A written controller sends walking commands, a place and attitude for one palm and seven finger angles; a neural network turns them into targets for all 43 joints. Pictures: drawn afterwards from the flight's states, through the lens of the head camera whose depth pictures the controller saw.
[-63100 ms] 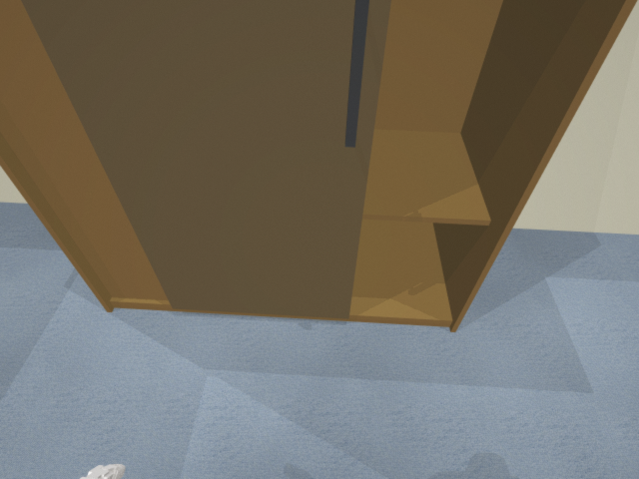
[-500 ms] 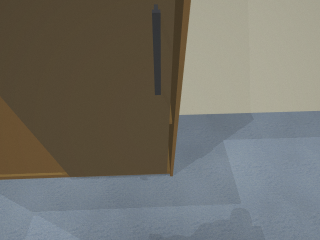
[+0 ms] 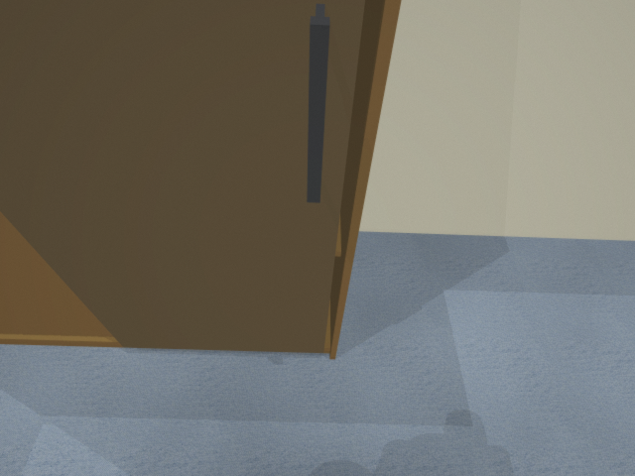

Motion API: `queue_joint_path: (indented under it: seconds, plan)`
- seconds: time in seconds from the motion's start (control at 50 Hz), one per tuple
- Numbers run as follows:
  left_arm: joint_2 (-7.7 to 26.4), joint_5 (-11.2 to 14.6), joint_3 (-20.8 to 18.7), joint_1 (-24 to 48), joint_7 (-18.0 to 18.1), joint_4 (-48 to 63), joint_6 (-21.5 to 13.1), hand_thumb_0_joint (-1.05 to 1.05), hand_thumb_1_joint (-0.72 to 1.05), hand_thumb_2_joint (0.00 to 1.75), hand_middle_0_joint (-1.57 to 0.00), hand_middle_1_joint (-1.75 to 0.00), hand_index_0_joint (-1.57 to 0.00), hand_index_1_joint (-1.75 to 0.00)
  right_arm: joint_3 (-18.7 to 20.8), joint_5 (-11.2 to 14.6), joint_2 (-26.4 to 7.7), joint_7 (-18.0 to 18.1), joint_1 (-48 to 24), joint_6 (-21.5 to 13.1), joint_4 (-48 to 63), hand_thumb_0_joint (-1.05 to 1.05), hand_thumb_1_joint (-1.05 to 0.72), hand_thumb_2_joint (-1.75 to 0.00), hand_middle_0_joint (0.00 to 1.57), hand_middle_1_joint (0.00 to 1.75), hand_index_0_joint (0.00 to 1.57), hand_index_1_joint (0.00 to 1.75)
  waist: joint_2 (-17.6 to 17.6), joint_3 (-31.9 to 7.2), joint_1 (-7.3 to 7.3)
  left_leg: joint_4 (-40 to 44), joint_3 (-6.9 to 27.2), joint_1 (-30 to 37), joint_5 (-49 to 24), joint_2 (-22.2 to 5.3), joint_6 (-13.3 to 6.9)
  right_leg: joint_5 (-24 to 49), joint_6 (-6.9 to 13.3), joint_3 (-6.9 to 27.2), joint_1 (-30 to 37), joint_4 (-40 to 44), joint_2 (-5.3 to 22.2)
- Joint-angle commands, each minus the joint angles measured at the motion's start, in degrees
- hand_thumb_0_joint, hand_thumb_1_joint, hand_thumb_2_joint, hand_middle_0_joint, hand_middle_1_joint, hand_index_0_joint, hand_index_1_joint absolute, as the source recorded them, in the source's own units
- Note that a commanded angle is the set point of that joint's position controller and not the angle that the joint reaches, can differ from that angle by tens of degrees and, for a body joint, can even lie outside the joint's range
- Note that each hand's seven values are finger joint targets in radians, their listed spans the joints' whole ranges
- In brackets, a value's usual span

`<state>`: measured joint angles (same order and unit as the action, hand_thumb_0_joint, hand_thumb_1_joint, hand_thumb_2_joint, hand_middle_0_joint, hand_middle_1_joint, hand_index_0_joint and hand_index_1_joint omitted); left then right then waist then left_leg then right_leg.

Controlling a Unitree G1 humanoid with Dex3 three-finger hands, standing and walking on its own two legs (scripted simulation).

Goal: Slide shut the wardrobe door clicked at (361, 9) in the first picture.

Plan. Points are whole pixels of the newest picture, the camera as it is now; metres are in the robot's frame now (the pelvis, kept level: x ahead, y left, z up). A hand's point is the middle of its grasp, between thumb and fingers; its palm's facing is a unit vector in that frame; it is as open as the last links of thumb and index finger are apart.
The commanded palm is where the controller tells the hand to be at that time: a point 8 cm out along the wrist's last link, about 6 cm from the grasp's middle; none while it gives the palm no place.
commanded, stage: come to a stop and stand still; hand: left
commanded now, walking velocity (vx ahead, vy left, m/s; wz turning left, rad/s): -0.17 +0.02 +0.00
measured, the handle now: (316, 117) +0.52 +0.04 +0.17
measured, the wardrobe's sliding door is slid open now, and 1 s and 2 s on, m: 0.02 0.02 0.02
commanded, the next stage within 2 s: none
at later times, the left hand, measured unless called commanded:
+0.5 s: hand out of the picture +0.02 +0.23 -0.17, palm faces +0.01 -0.97 -0.26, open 7.4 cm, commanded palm none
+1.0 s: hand out of the picture -0.09 +0.26 -0.17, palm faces -0.03 -0.97 -0.23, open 7.4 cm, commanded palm none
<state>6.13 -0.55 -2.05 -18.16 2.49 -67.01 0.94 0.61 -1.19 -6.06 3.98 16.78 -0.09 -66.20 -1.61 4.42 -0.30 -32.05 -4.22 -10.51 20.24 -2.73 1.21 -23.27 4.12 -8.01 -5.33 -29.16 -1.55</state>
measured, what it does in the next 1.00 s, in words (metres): shifts its weight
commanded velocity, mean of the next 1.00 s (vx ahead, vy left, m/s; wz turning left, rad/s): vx -0.02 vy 0.01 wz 0.00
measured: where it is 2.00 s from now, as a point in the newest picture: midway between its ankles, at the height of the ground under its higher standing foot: outside the picture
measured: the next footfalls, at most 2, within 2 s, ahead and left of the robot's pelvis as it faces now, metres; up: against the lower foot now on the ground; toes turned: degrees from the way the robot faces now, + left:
none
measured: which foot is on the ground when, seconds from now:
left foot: down 0.00-1.00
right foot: down 0.00-1.00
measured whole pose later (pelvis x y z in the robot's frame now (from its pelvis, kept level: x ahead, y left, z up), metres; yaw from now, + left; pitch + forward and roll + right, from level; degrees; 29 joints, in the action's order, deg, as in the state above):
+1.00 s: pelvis -0.08 +0.06 +0.01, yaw -2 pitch +0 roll +0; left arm 12.4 -1.1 0.4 -19.0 1.3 -61.3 0.3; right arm -0.5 -1.2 -12.1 0.7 16.7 -0.8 -61.4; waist -0.7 1.7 -0.5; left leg -24.5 -4.4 -13.8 10.6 3.8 -5.3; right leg -13.5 0.1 -2.9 -12.7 -26.6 1.6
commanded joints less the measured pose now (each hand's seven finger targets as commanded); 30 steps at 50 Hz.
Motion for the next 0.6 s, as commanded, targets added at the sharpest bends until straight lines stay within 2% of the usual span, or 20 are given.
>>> queue_joint_path:
  seconds: [0.0, 0.04, 0.16, 0.2, 0.22, 0.24, 0.26, 0.28, 0.3, 0.32, 0.36, 0.38, 0.4, 0.42, 0.44, 0.46, 0.48, 0.5, 0.54, 0.58]
  plan:
    - [7.12, -0.03, -1.1, -5.22, 0.77, 2.36, -1.37, 0.0, 0.9, 0.9, -0.2, -0.3, -0.2, -0.3, 1.16, 0.88, -5.53, 0.54, 4.25, 0.3, 2.23, 0.0, -0.9, -0.9, 0.2, 0.3, 0.2, 0.3, 1.82, -4.14, 0.91, 1.5, 2.34, 4.74, -40.53, -4.86, -2.68, 49.53, -2.5, 6.09, -0.54, 3.24, 9.13]
    - [8.12, -0.21, -1.68, -4.78, 0.91, 3.65, -1.11, 0.0, 0.9, 0.9, -0.2, -0.3, -0.2, -0.3, 1.77, 0.8, -5.67, 0.32, 3.94, 0.82, 3.41, 0.0, -0.9, -0.9, 0.2, 0.3, 0.2, 0.3, 0.64, -5.79, 0.82, 0.59, 0.97, 2.48, -33.83, -3.64, -2.23, 54.95, -2.6, 6.71, 1.32, 1.81, 10.55]
    - [9.29, -0.53, -1.7, -2.46, 0.83, 5.2, -0.73, 0.0, 0.9, 0.9, -0.2, -0.3, -0.2, -0.3, 1.94, 0.39, -5.2, -0.74, 0.59, 2.04, 6.03, 0.0, -0.9, -0.9, 0.2, 0.3, 0.2, 0.3, -2.19, -2.24, 0.44, -1.9, 0.83, -3.7, -11.81, -1.01, -1.33, 52.64, 0.01, 9.99, 0.66, 4.52, 14.3]
    - [9.39, -0.42, -1.51, -1.57, 0.97, 5.3, -0.85, 0.0, 0.9, 0.9, -0.2, -0.3, -0.2, -0.3, 1.83, 0.41, -5.64, -0.77, 0.26, 2.2, 6.26, 0.0, -0.9, -0.9, 0.2, 0.3, 0.2, 0.3, -4.47, -2.79, 0.61, -1.61, 1.14, -4.02, -8.48, -1.0, -1.41, 53.37, -0.13, 10.36, 1.5, 4.93, 14.58]
    - [9.41, -0.36, -1.4, -0.58, 0.92, 5.49, -0.95, 0.0, 0.9, 0.9, -0.2, -0.3, -0.2, -0.3, 1.82, 0.39, -6.06, -0.81, 0.55, 2.17, 6.17, 0.0, -0.9, -0.9, 0.2, 0.3, 0.2, 0.3, -4.37, -2.9, 1.07, -0.13, 1.52, -2.79, -10.92, -1.53, -1.52, 51.82, -0.23, 10.01, 0.78, 4.68, 14.15]
    - [9.34, -0.79, -0.69, -5.74, 2.87, 7.2, -3.04, 0.0, 0.9, 0.9, -0.2, -0.3, -0.2, -0.3, 2.63, 0.65, -9.18, -1.54, -5.56, 0.21, 11.79, 0.0, -0.9, -0.9, 0.2, 0.3, 0.2, 0.3, -3.04, -2.14, -1.31, -8.55, -2.96, -8.29, -0.37, 0.33, -0.71, 80.9, -5.54, 17.58, -0.98, 2.63, 13.91]
    - [13.15, -1.16, -1.22, -4.72, 2.55, 10.58, -3.7, 0.0, 0.9, 0.9, -0.2, -0.3, -0.2, -0.3, 2.26, 0.58, -6.47, -2.11, -2.49, 0.16, 13.06, 0.0, -0.9, -0.9, 0.2, 0.3, 0.2, 0.3, -4.55, -7.72, 0.47, -12.16, 0.93, -13.45, 3.29, 1.45, -2.79, 89.2, -3.96, 16.43, 7.57, -1.12, 16.96]
    - [13.2, -0.96, -1.77, -4.73, 2.41, 11.61, -4.05, 0.0, 0.9, 0.9, -0.2, -0.3, -0.2, -0.3, 2.13, 0.74, -6.75, -2.42, -3.28, 0.05, 13.85, 0.0, -0.9, -0.9, 0.2, 0.3, 0.2, 0.3, -3.16, -10.61, -0.3, -12.1, 1.65, -13.8, 2.82, 0.69, -3.46, 84.53, -0.44, 16.16, 9.31, -2.0, 17.94]
    - [12.93, -1.2, -1.51, -3.8, 2.24, 13.08, -4.24, 0.0, 0.9, 0.9, -0.2, -0.3, -0.2, -0.3, 2.06, 0.89, -6.41, -2.55, -3.42, -0.23, 14.79, 0.0, -0.9, -0.9, 0.2, 0.3, 0.2, 0.3, -3.43, -11.49, -0.14, -10.59, 2.49, -13.3, 3.67, 1.04, -3.6, 77.91, 3.31, 15.47, 8.99, -3.07, 17.39]
    - [12.74, -1.19, -1.33, -2.34, 2.1, 14.38, -4.19, 0.0, 0.9, 0.9, -0.2, -0.3, -0.2, -0.3, 1.83, 0.9, -6.52, -2.62, -2.47, -0.49, 15.06, 0.0, -0.9, -0.9, 0.2, 0.3, 0.2, 0.3, -3.6, -11.64, 0.57, -6.39, 2.26, -11.08, 2.45, 1.53, -3.51, 72.12, 4.32, 13.91, 7.49, -3.75, 16.24]
    - [12.69, -0.56, -0.6, 0.34, 1.81, 15.87, -3.58, 0.0, 0.9, 0.9, -0.2, -0.3, -0.2, -0.3, 1.76, 0.62, -7.21, -2.63, 1.89, -0.74, 13.76, 0.0, -0.9, -0.9, 0.2, 0.3, 0.2, 0.3, -3.1, -10.67, 2.68, 3.36, 1.89, -1.76, -9.46, 1.77, -3.79, 58.07, 2.4, 11.23, 0.44, -6.13, 12.67]
    - [11.54, -0.35, -0.5, 0.57, 1.65, 16.31, -2.93, 0.0, 0.9, 0.9, -0.2, -0.3, -0.2, -0.3, 1.92, 0.19, -9.04, -2.71, 3.96, -1.17, 13.16, 0.0, -0.9, -0.9, 0.2, 0.3, 0.2, 0.3, 2.0, -10.2, 2.51, 3.74, 5.42, 1.62, -24.61, -2.3, -5.41, 43.41, 0.52, 8.65, -3.49, -8.52, 9.62]
    - [10.11, 0.01, -0.12, -0.51, 1.57, 16.6, -2.19, 0.0, 0.9, 0.9, -0.2, -0.3, -0.2, -0.3, 1.79, -0.11, -10.85, -2.38, 2.47, -1.1, 13.58, 0.0, -0.9, -0.9, 0.2, 0.3, 0.2, 0.3, 7.86, -7.79, 0.86, 3.88, 11.48, 0.96, -34.74, -7.29, -8.18, 25.87, -1.52, 7.08, -7.37, -7.41, 6.31]
    - [9.39, -0.05, 0.3, -0.28, 1.41, 16.11, -1.52, 0.0, 0.9, 0.9, -0.2, -0.3, -0.2, -0.3, 1.39, 0.17, -11.03, -2.1, 0.15, -0.96, 14.06, 0.0, -0.9, -0.9, 0.2, 0.3, 0.2, 0.3, 11.25, -3.79, -0.09, 6.6, 14.59, -2.44, -35.85, -9.07, -10.13, 8.72, -2.52, 6.03, -8.28, -5.93, 3.88]
    - [9.29, -0.17, 0.55, -0.6, 1.07, 15.58, -1.15, 0.0, 0.9, 0.9, -0.2, -0.3, -0.2, -0.3, 1.19, 0.18, -11.1, -2.04, -2.47, -0.9, 14.68, 0.0, -0.9, -0.9, 0.2, 0.3, 0.2, 0.3, 9.43, -0.62, -1.24, 7.9, 14.45, -5.7, -29.9, -8.73, -10.19, 3.02, -2.37, 6.35, -8.25, -3.68, 3.4]
    - [9.46, -0.24, 0.86, -0.78, 0.73, 15.08, -0.9, 0.0, 0.9, 0.9, -0.2, -0.3, -0.2, -0.3, 0.93, 0.25, -10.95, -2.15, -3.81, -0.91, 15.32, 0.0, -0.9, -0.9, 0.2, 0.3, 0.2, 0.3, 6.28, 1.69, -1.52, 9.58, 14.32, -9.1, -19.58, -7.27, -9.21, 3.28, -2.14, 7.36, -7.63, -0.77, 3.55]
    - [10.08, -0.5, 0.86, -0.77, 0.41, 14.8, -1.06, 0.0, 0.9, 0.9, -0.2, -0.3, -0.2, -0.3, 0.78, 0.08, -10.8, -2.32, -4.4, -1.01, 15.5, 0.0, -0.9, -0.9, 0.2, 0.3, 0.2, 0.3, 5.59, 2.42, -1.71, 9.9, 13.31, -9.92, -14.49, -5.4, -8.08, 6.03, -1.64, 8.32, -7.3, 1.73, 4.6]
    - [10.48, -0.46, 0.91, -0.37, 0.13, 14.68, -1.19, 0.0, 0.9, 0.9, -0.2, -0.3, -0.2, -0.3, 0.61, 0.16, -10.51, -2.49, -4.07, -0.87, 15.37, 0.0, -0.9, -0.9, 0.2, 0.3, 0.2, 0.3, 2.67, 2.05, -1.05, 10.11, 11.64, -9.79, -7.6, -4.14, -6.81, 5.43, -1.22, 9.84, -7.79, 3.75, 5.51]
    - [10.99, -0.34, 1.05, 1.41, -0.27, 15.13, -1.18, 0.0, 0.9, 0.9, -0.2, -0.3, -0.2, -0.3, 0.54, -0.06, -10.71, -2.71, -2.38, -0.72, 14.58, 0.0, -0.9, -0.9, 0.2, 0.3, 0.2, 0.3, 2.0, 2.61, 0.31, 12.1, 10.63, -8.99, 2.15, -2.55, -5.62, -0.17, -0.58, 11.55, -10.69, 6.23, 6.39]
    - [11.51, -0.58, 0.88, 1.96, -0.46, 15.57, -1.01, 0.0, 0.9, 0.9, -0.2, -0.3, -0.2, -0.3, 0.74, -0.33, -11.18, -2.85, -1.5, -0.8, 14.1, 0.0, -0.9, -0.9, 0.2, 0.3, 0.2, 0.3, 3.01, 2.92, 0.49, 14.97, 12.15, -10.1, 7.11, -3.14, -5.82, -1.27, -0.88, 10.42, -10.94, 5.89, 5.59]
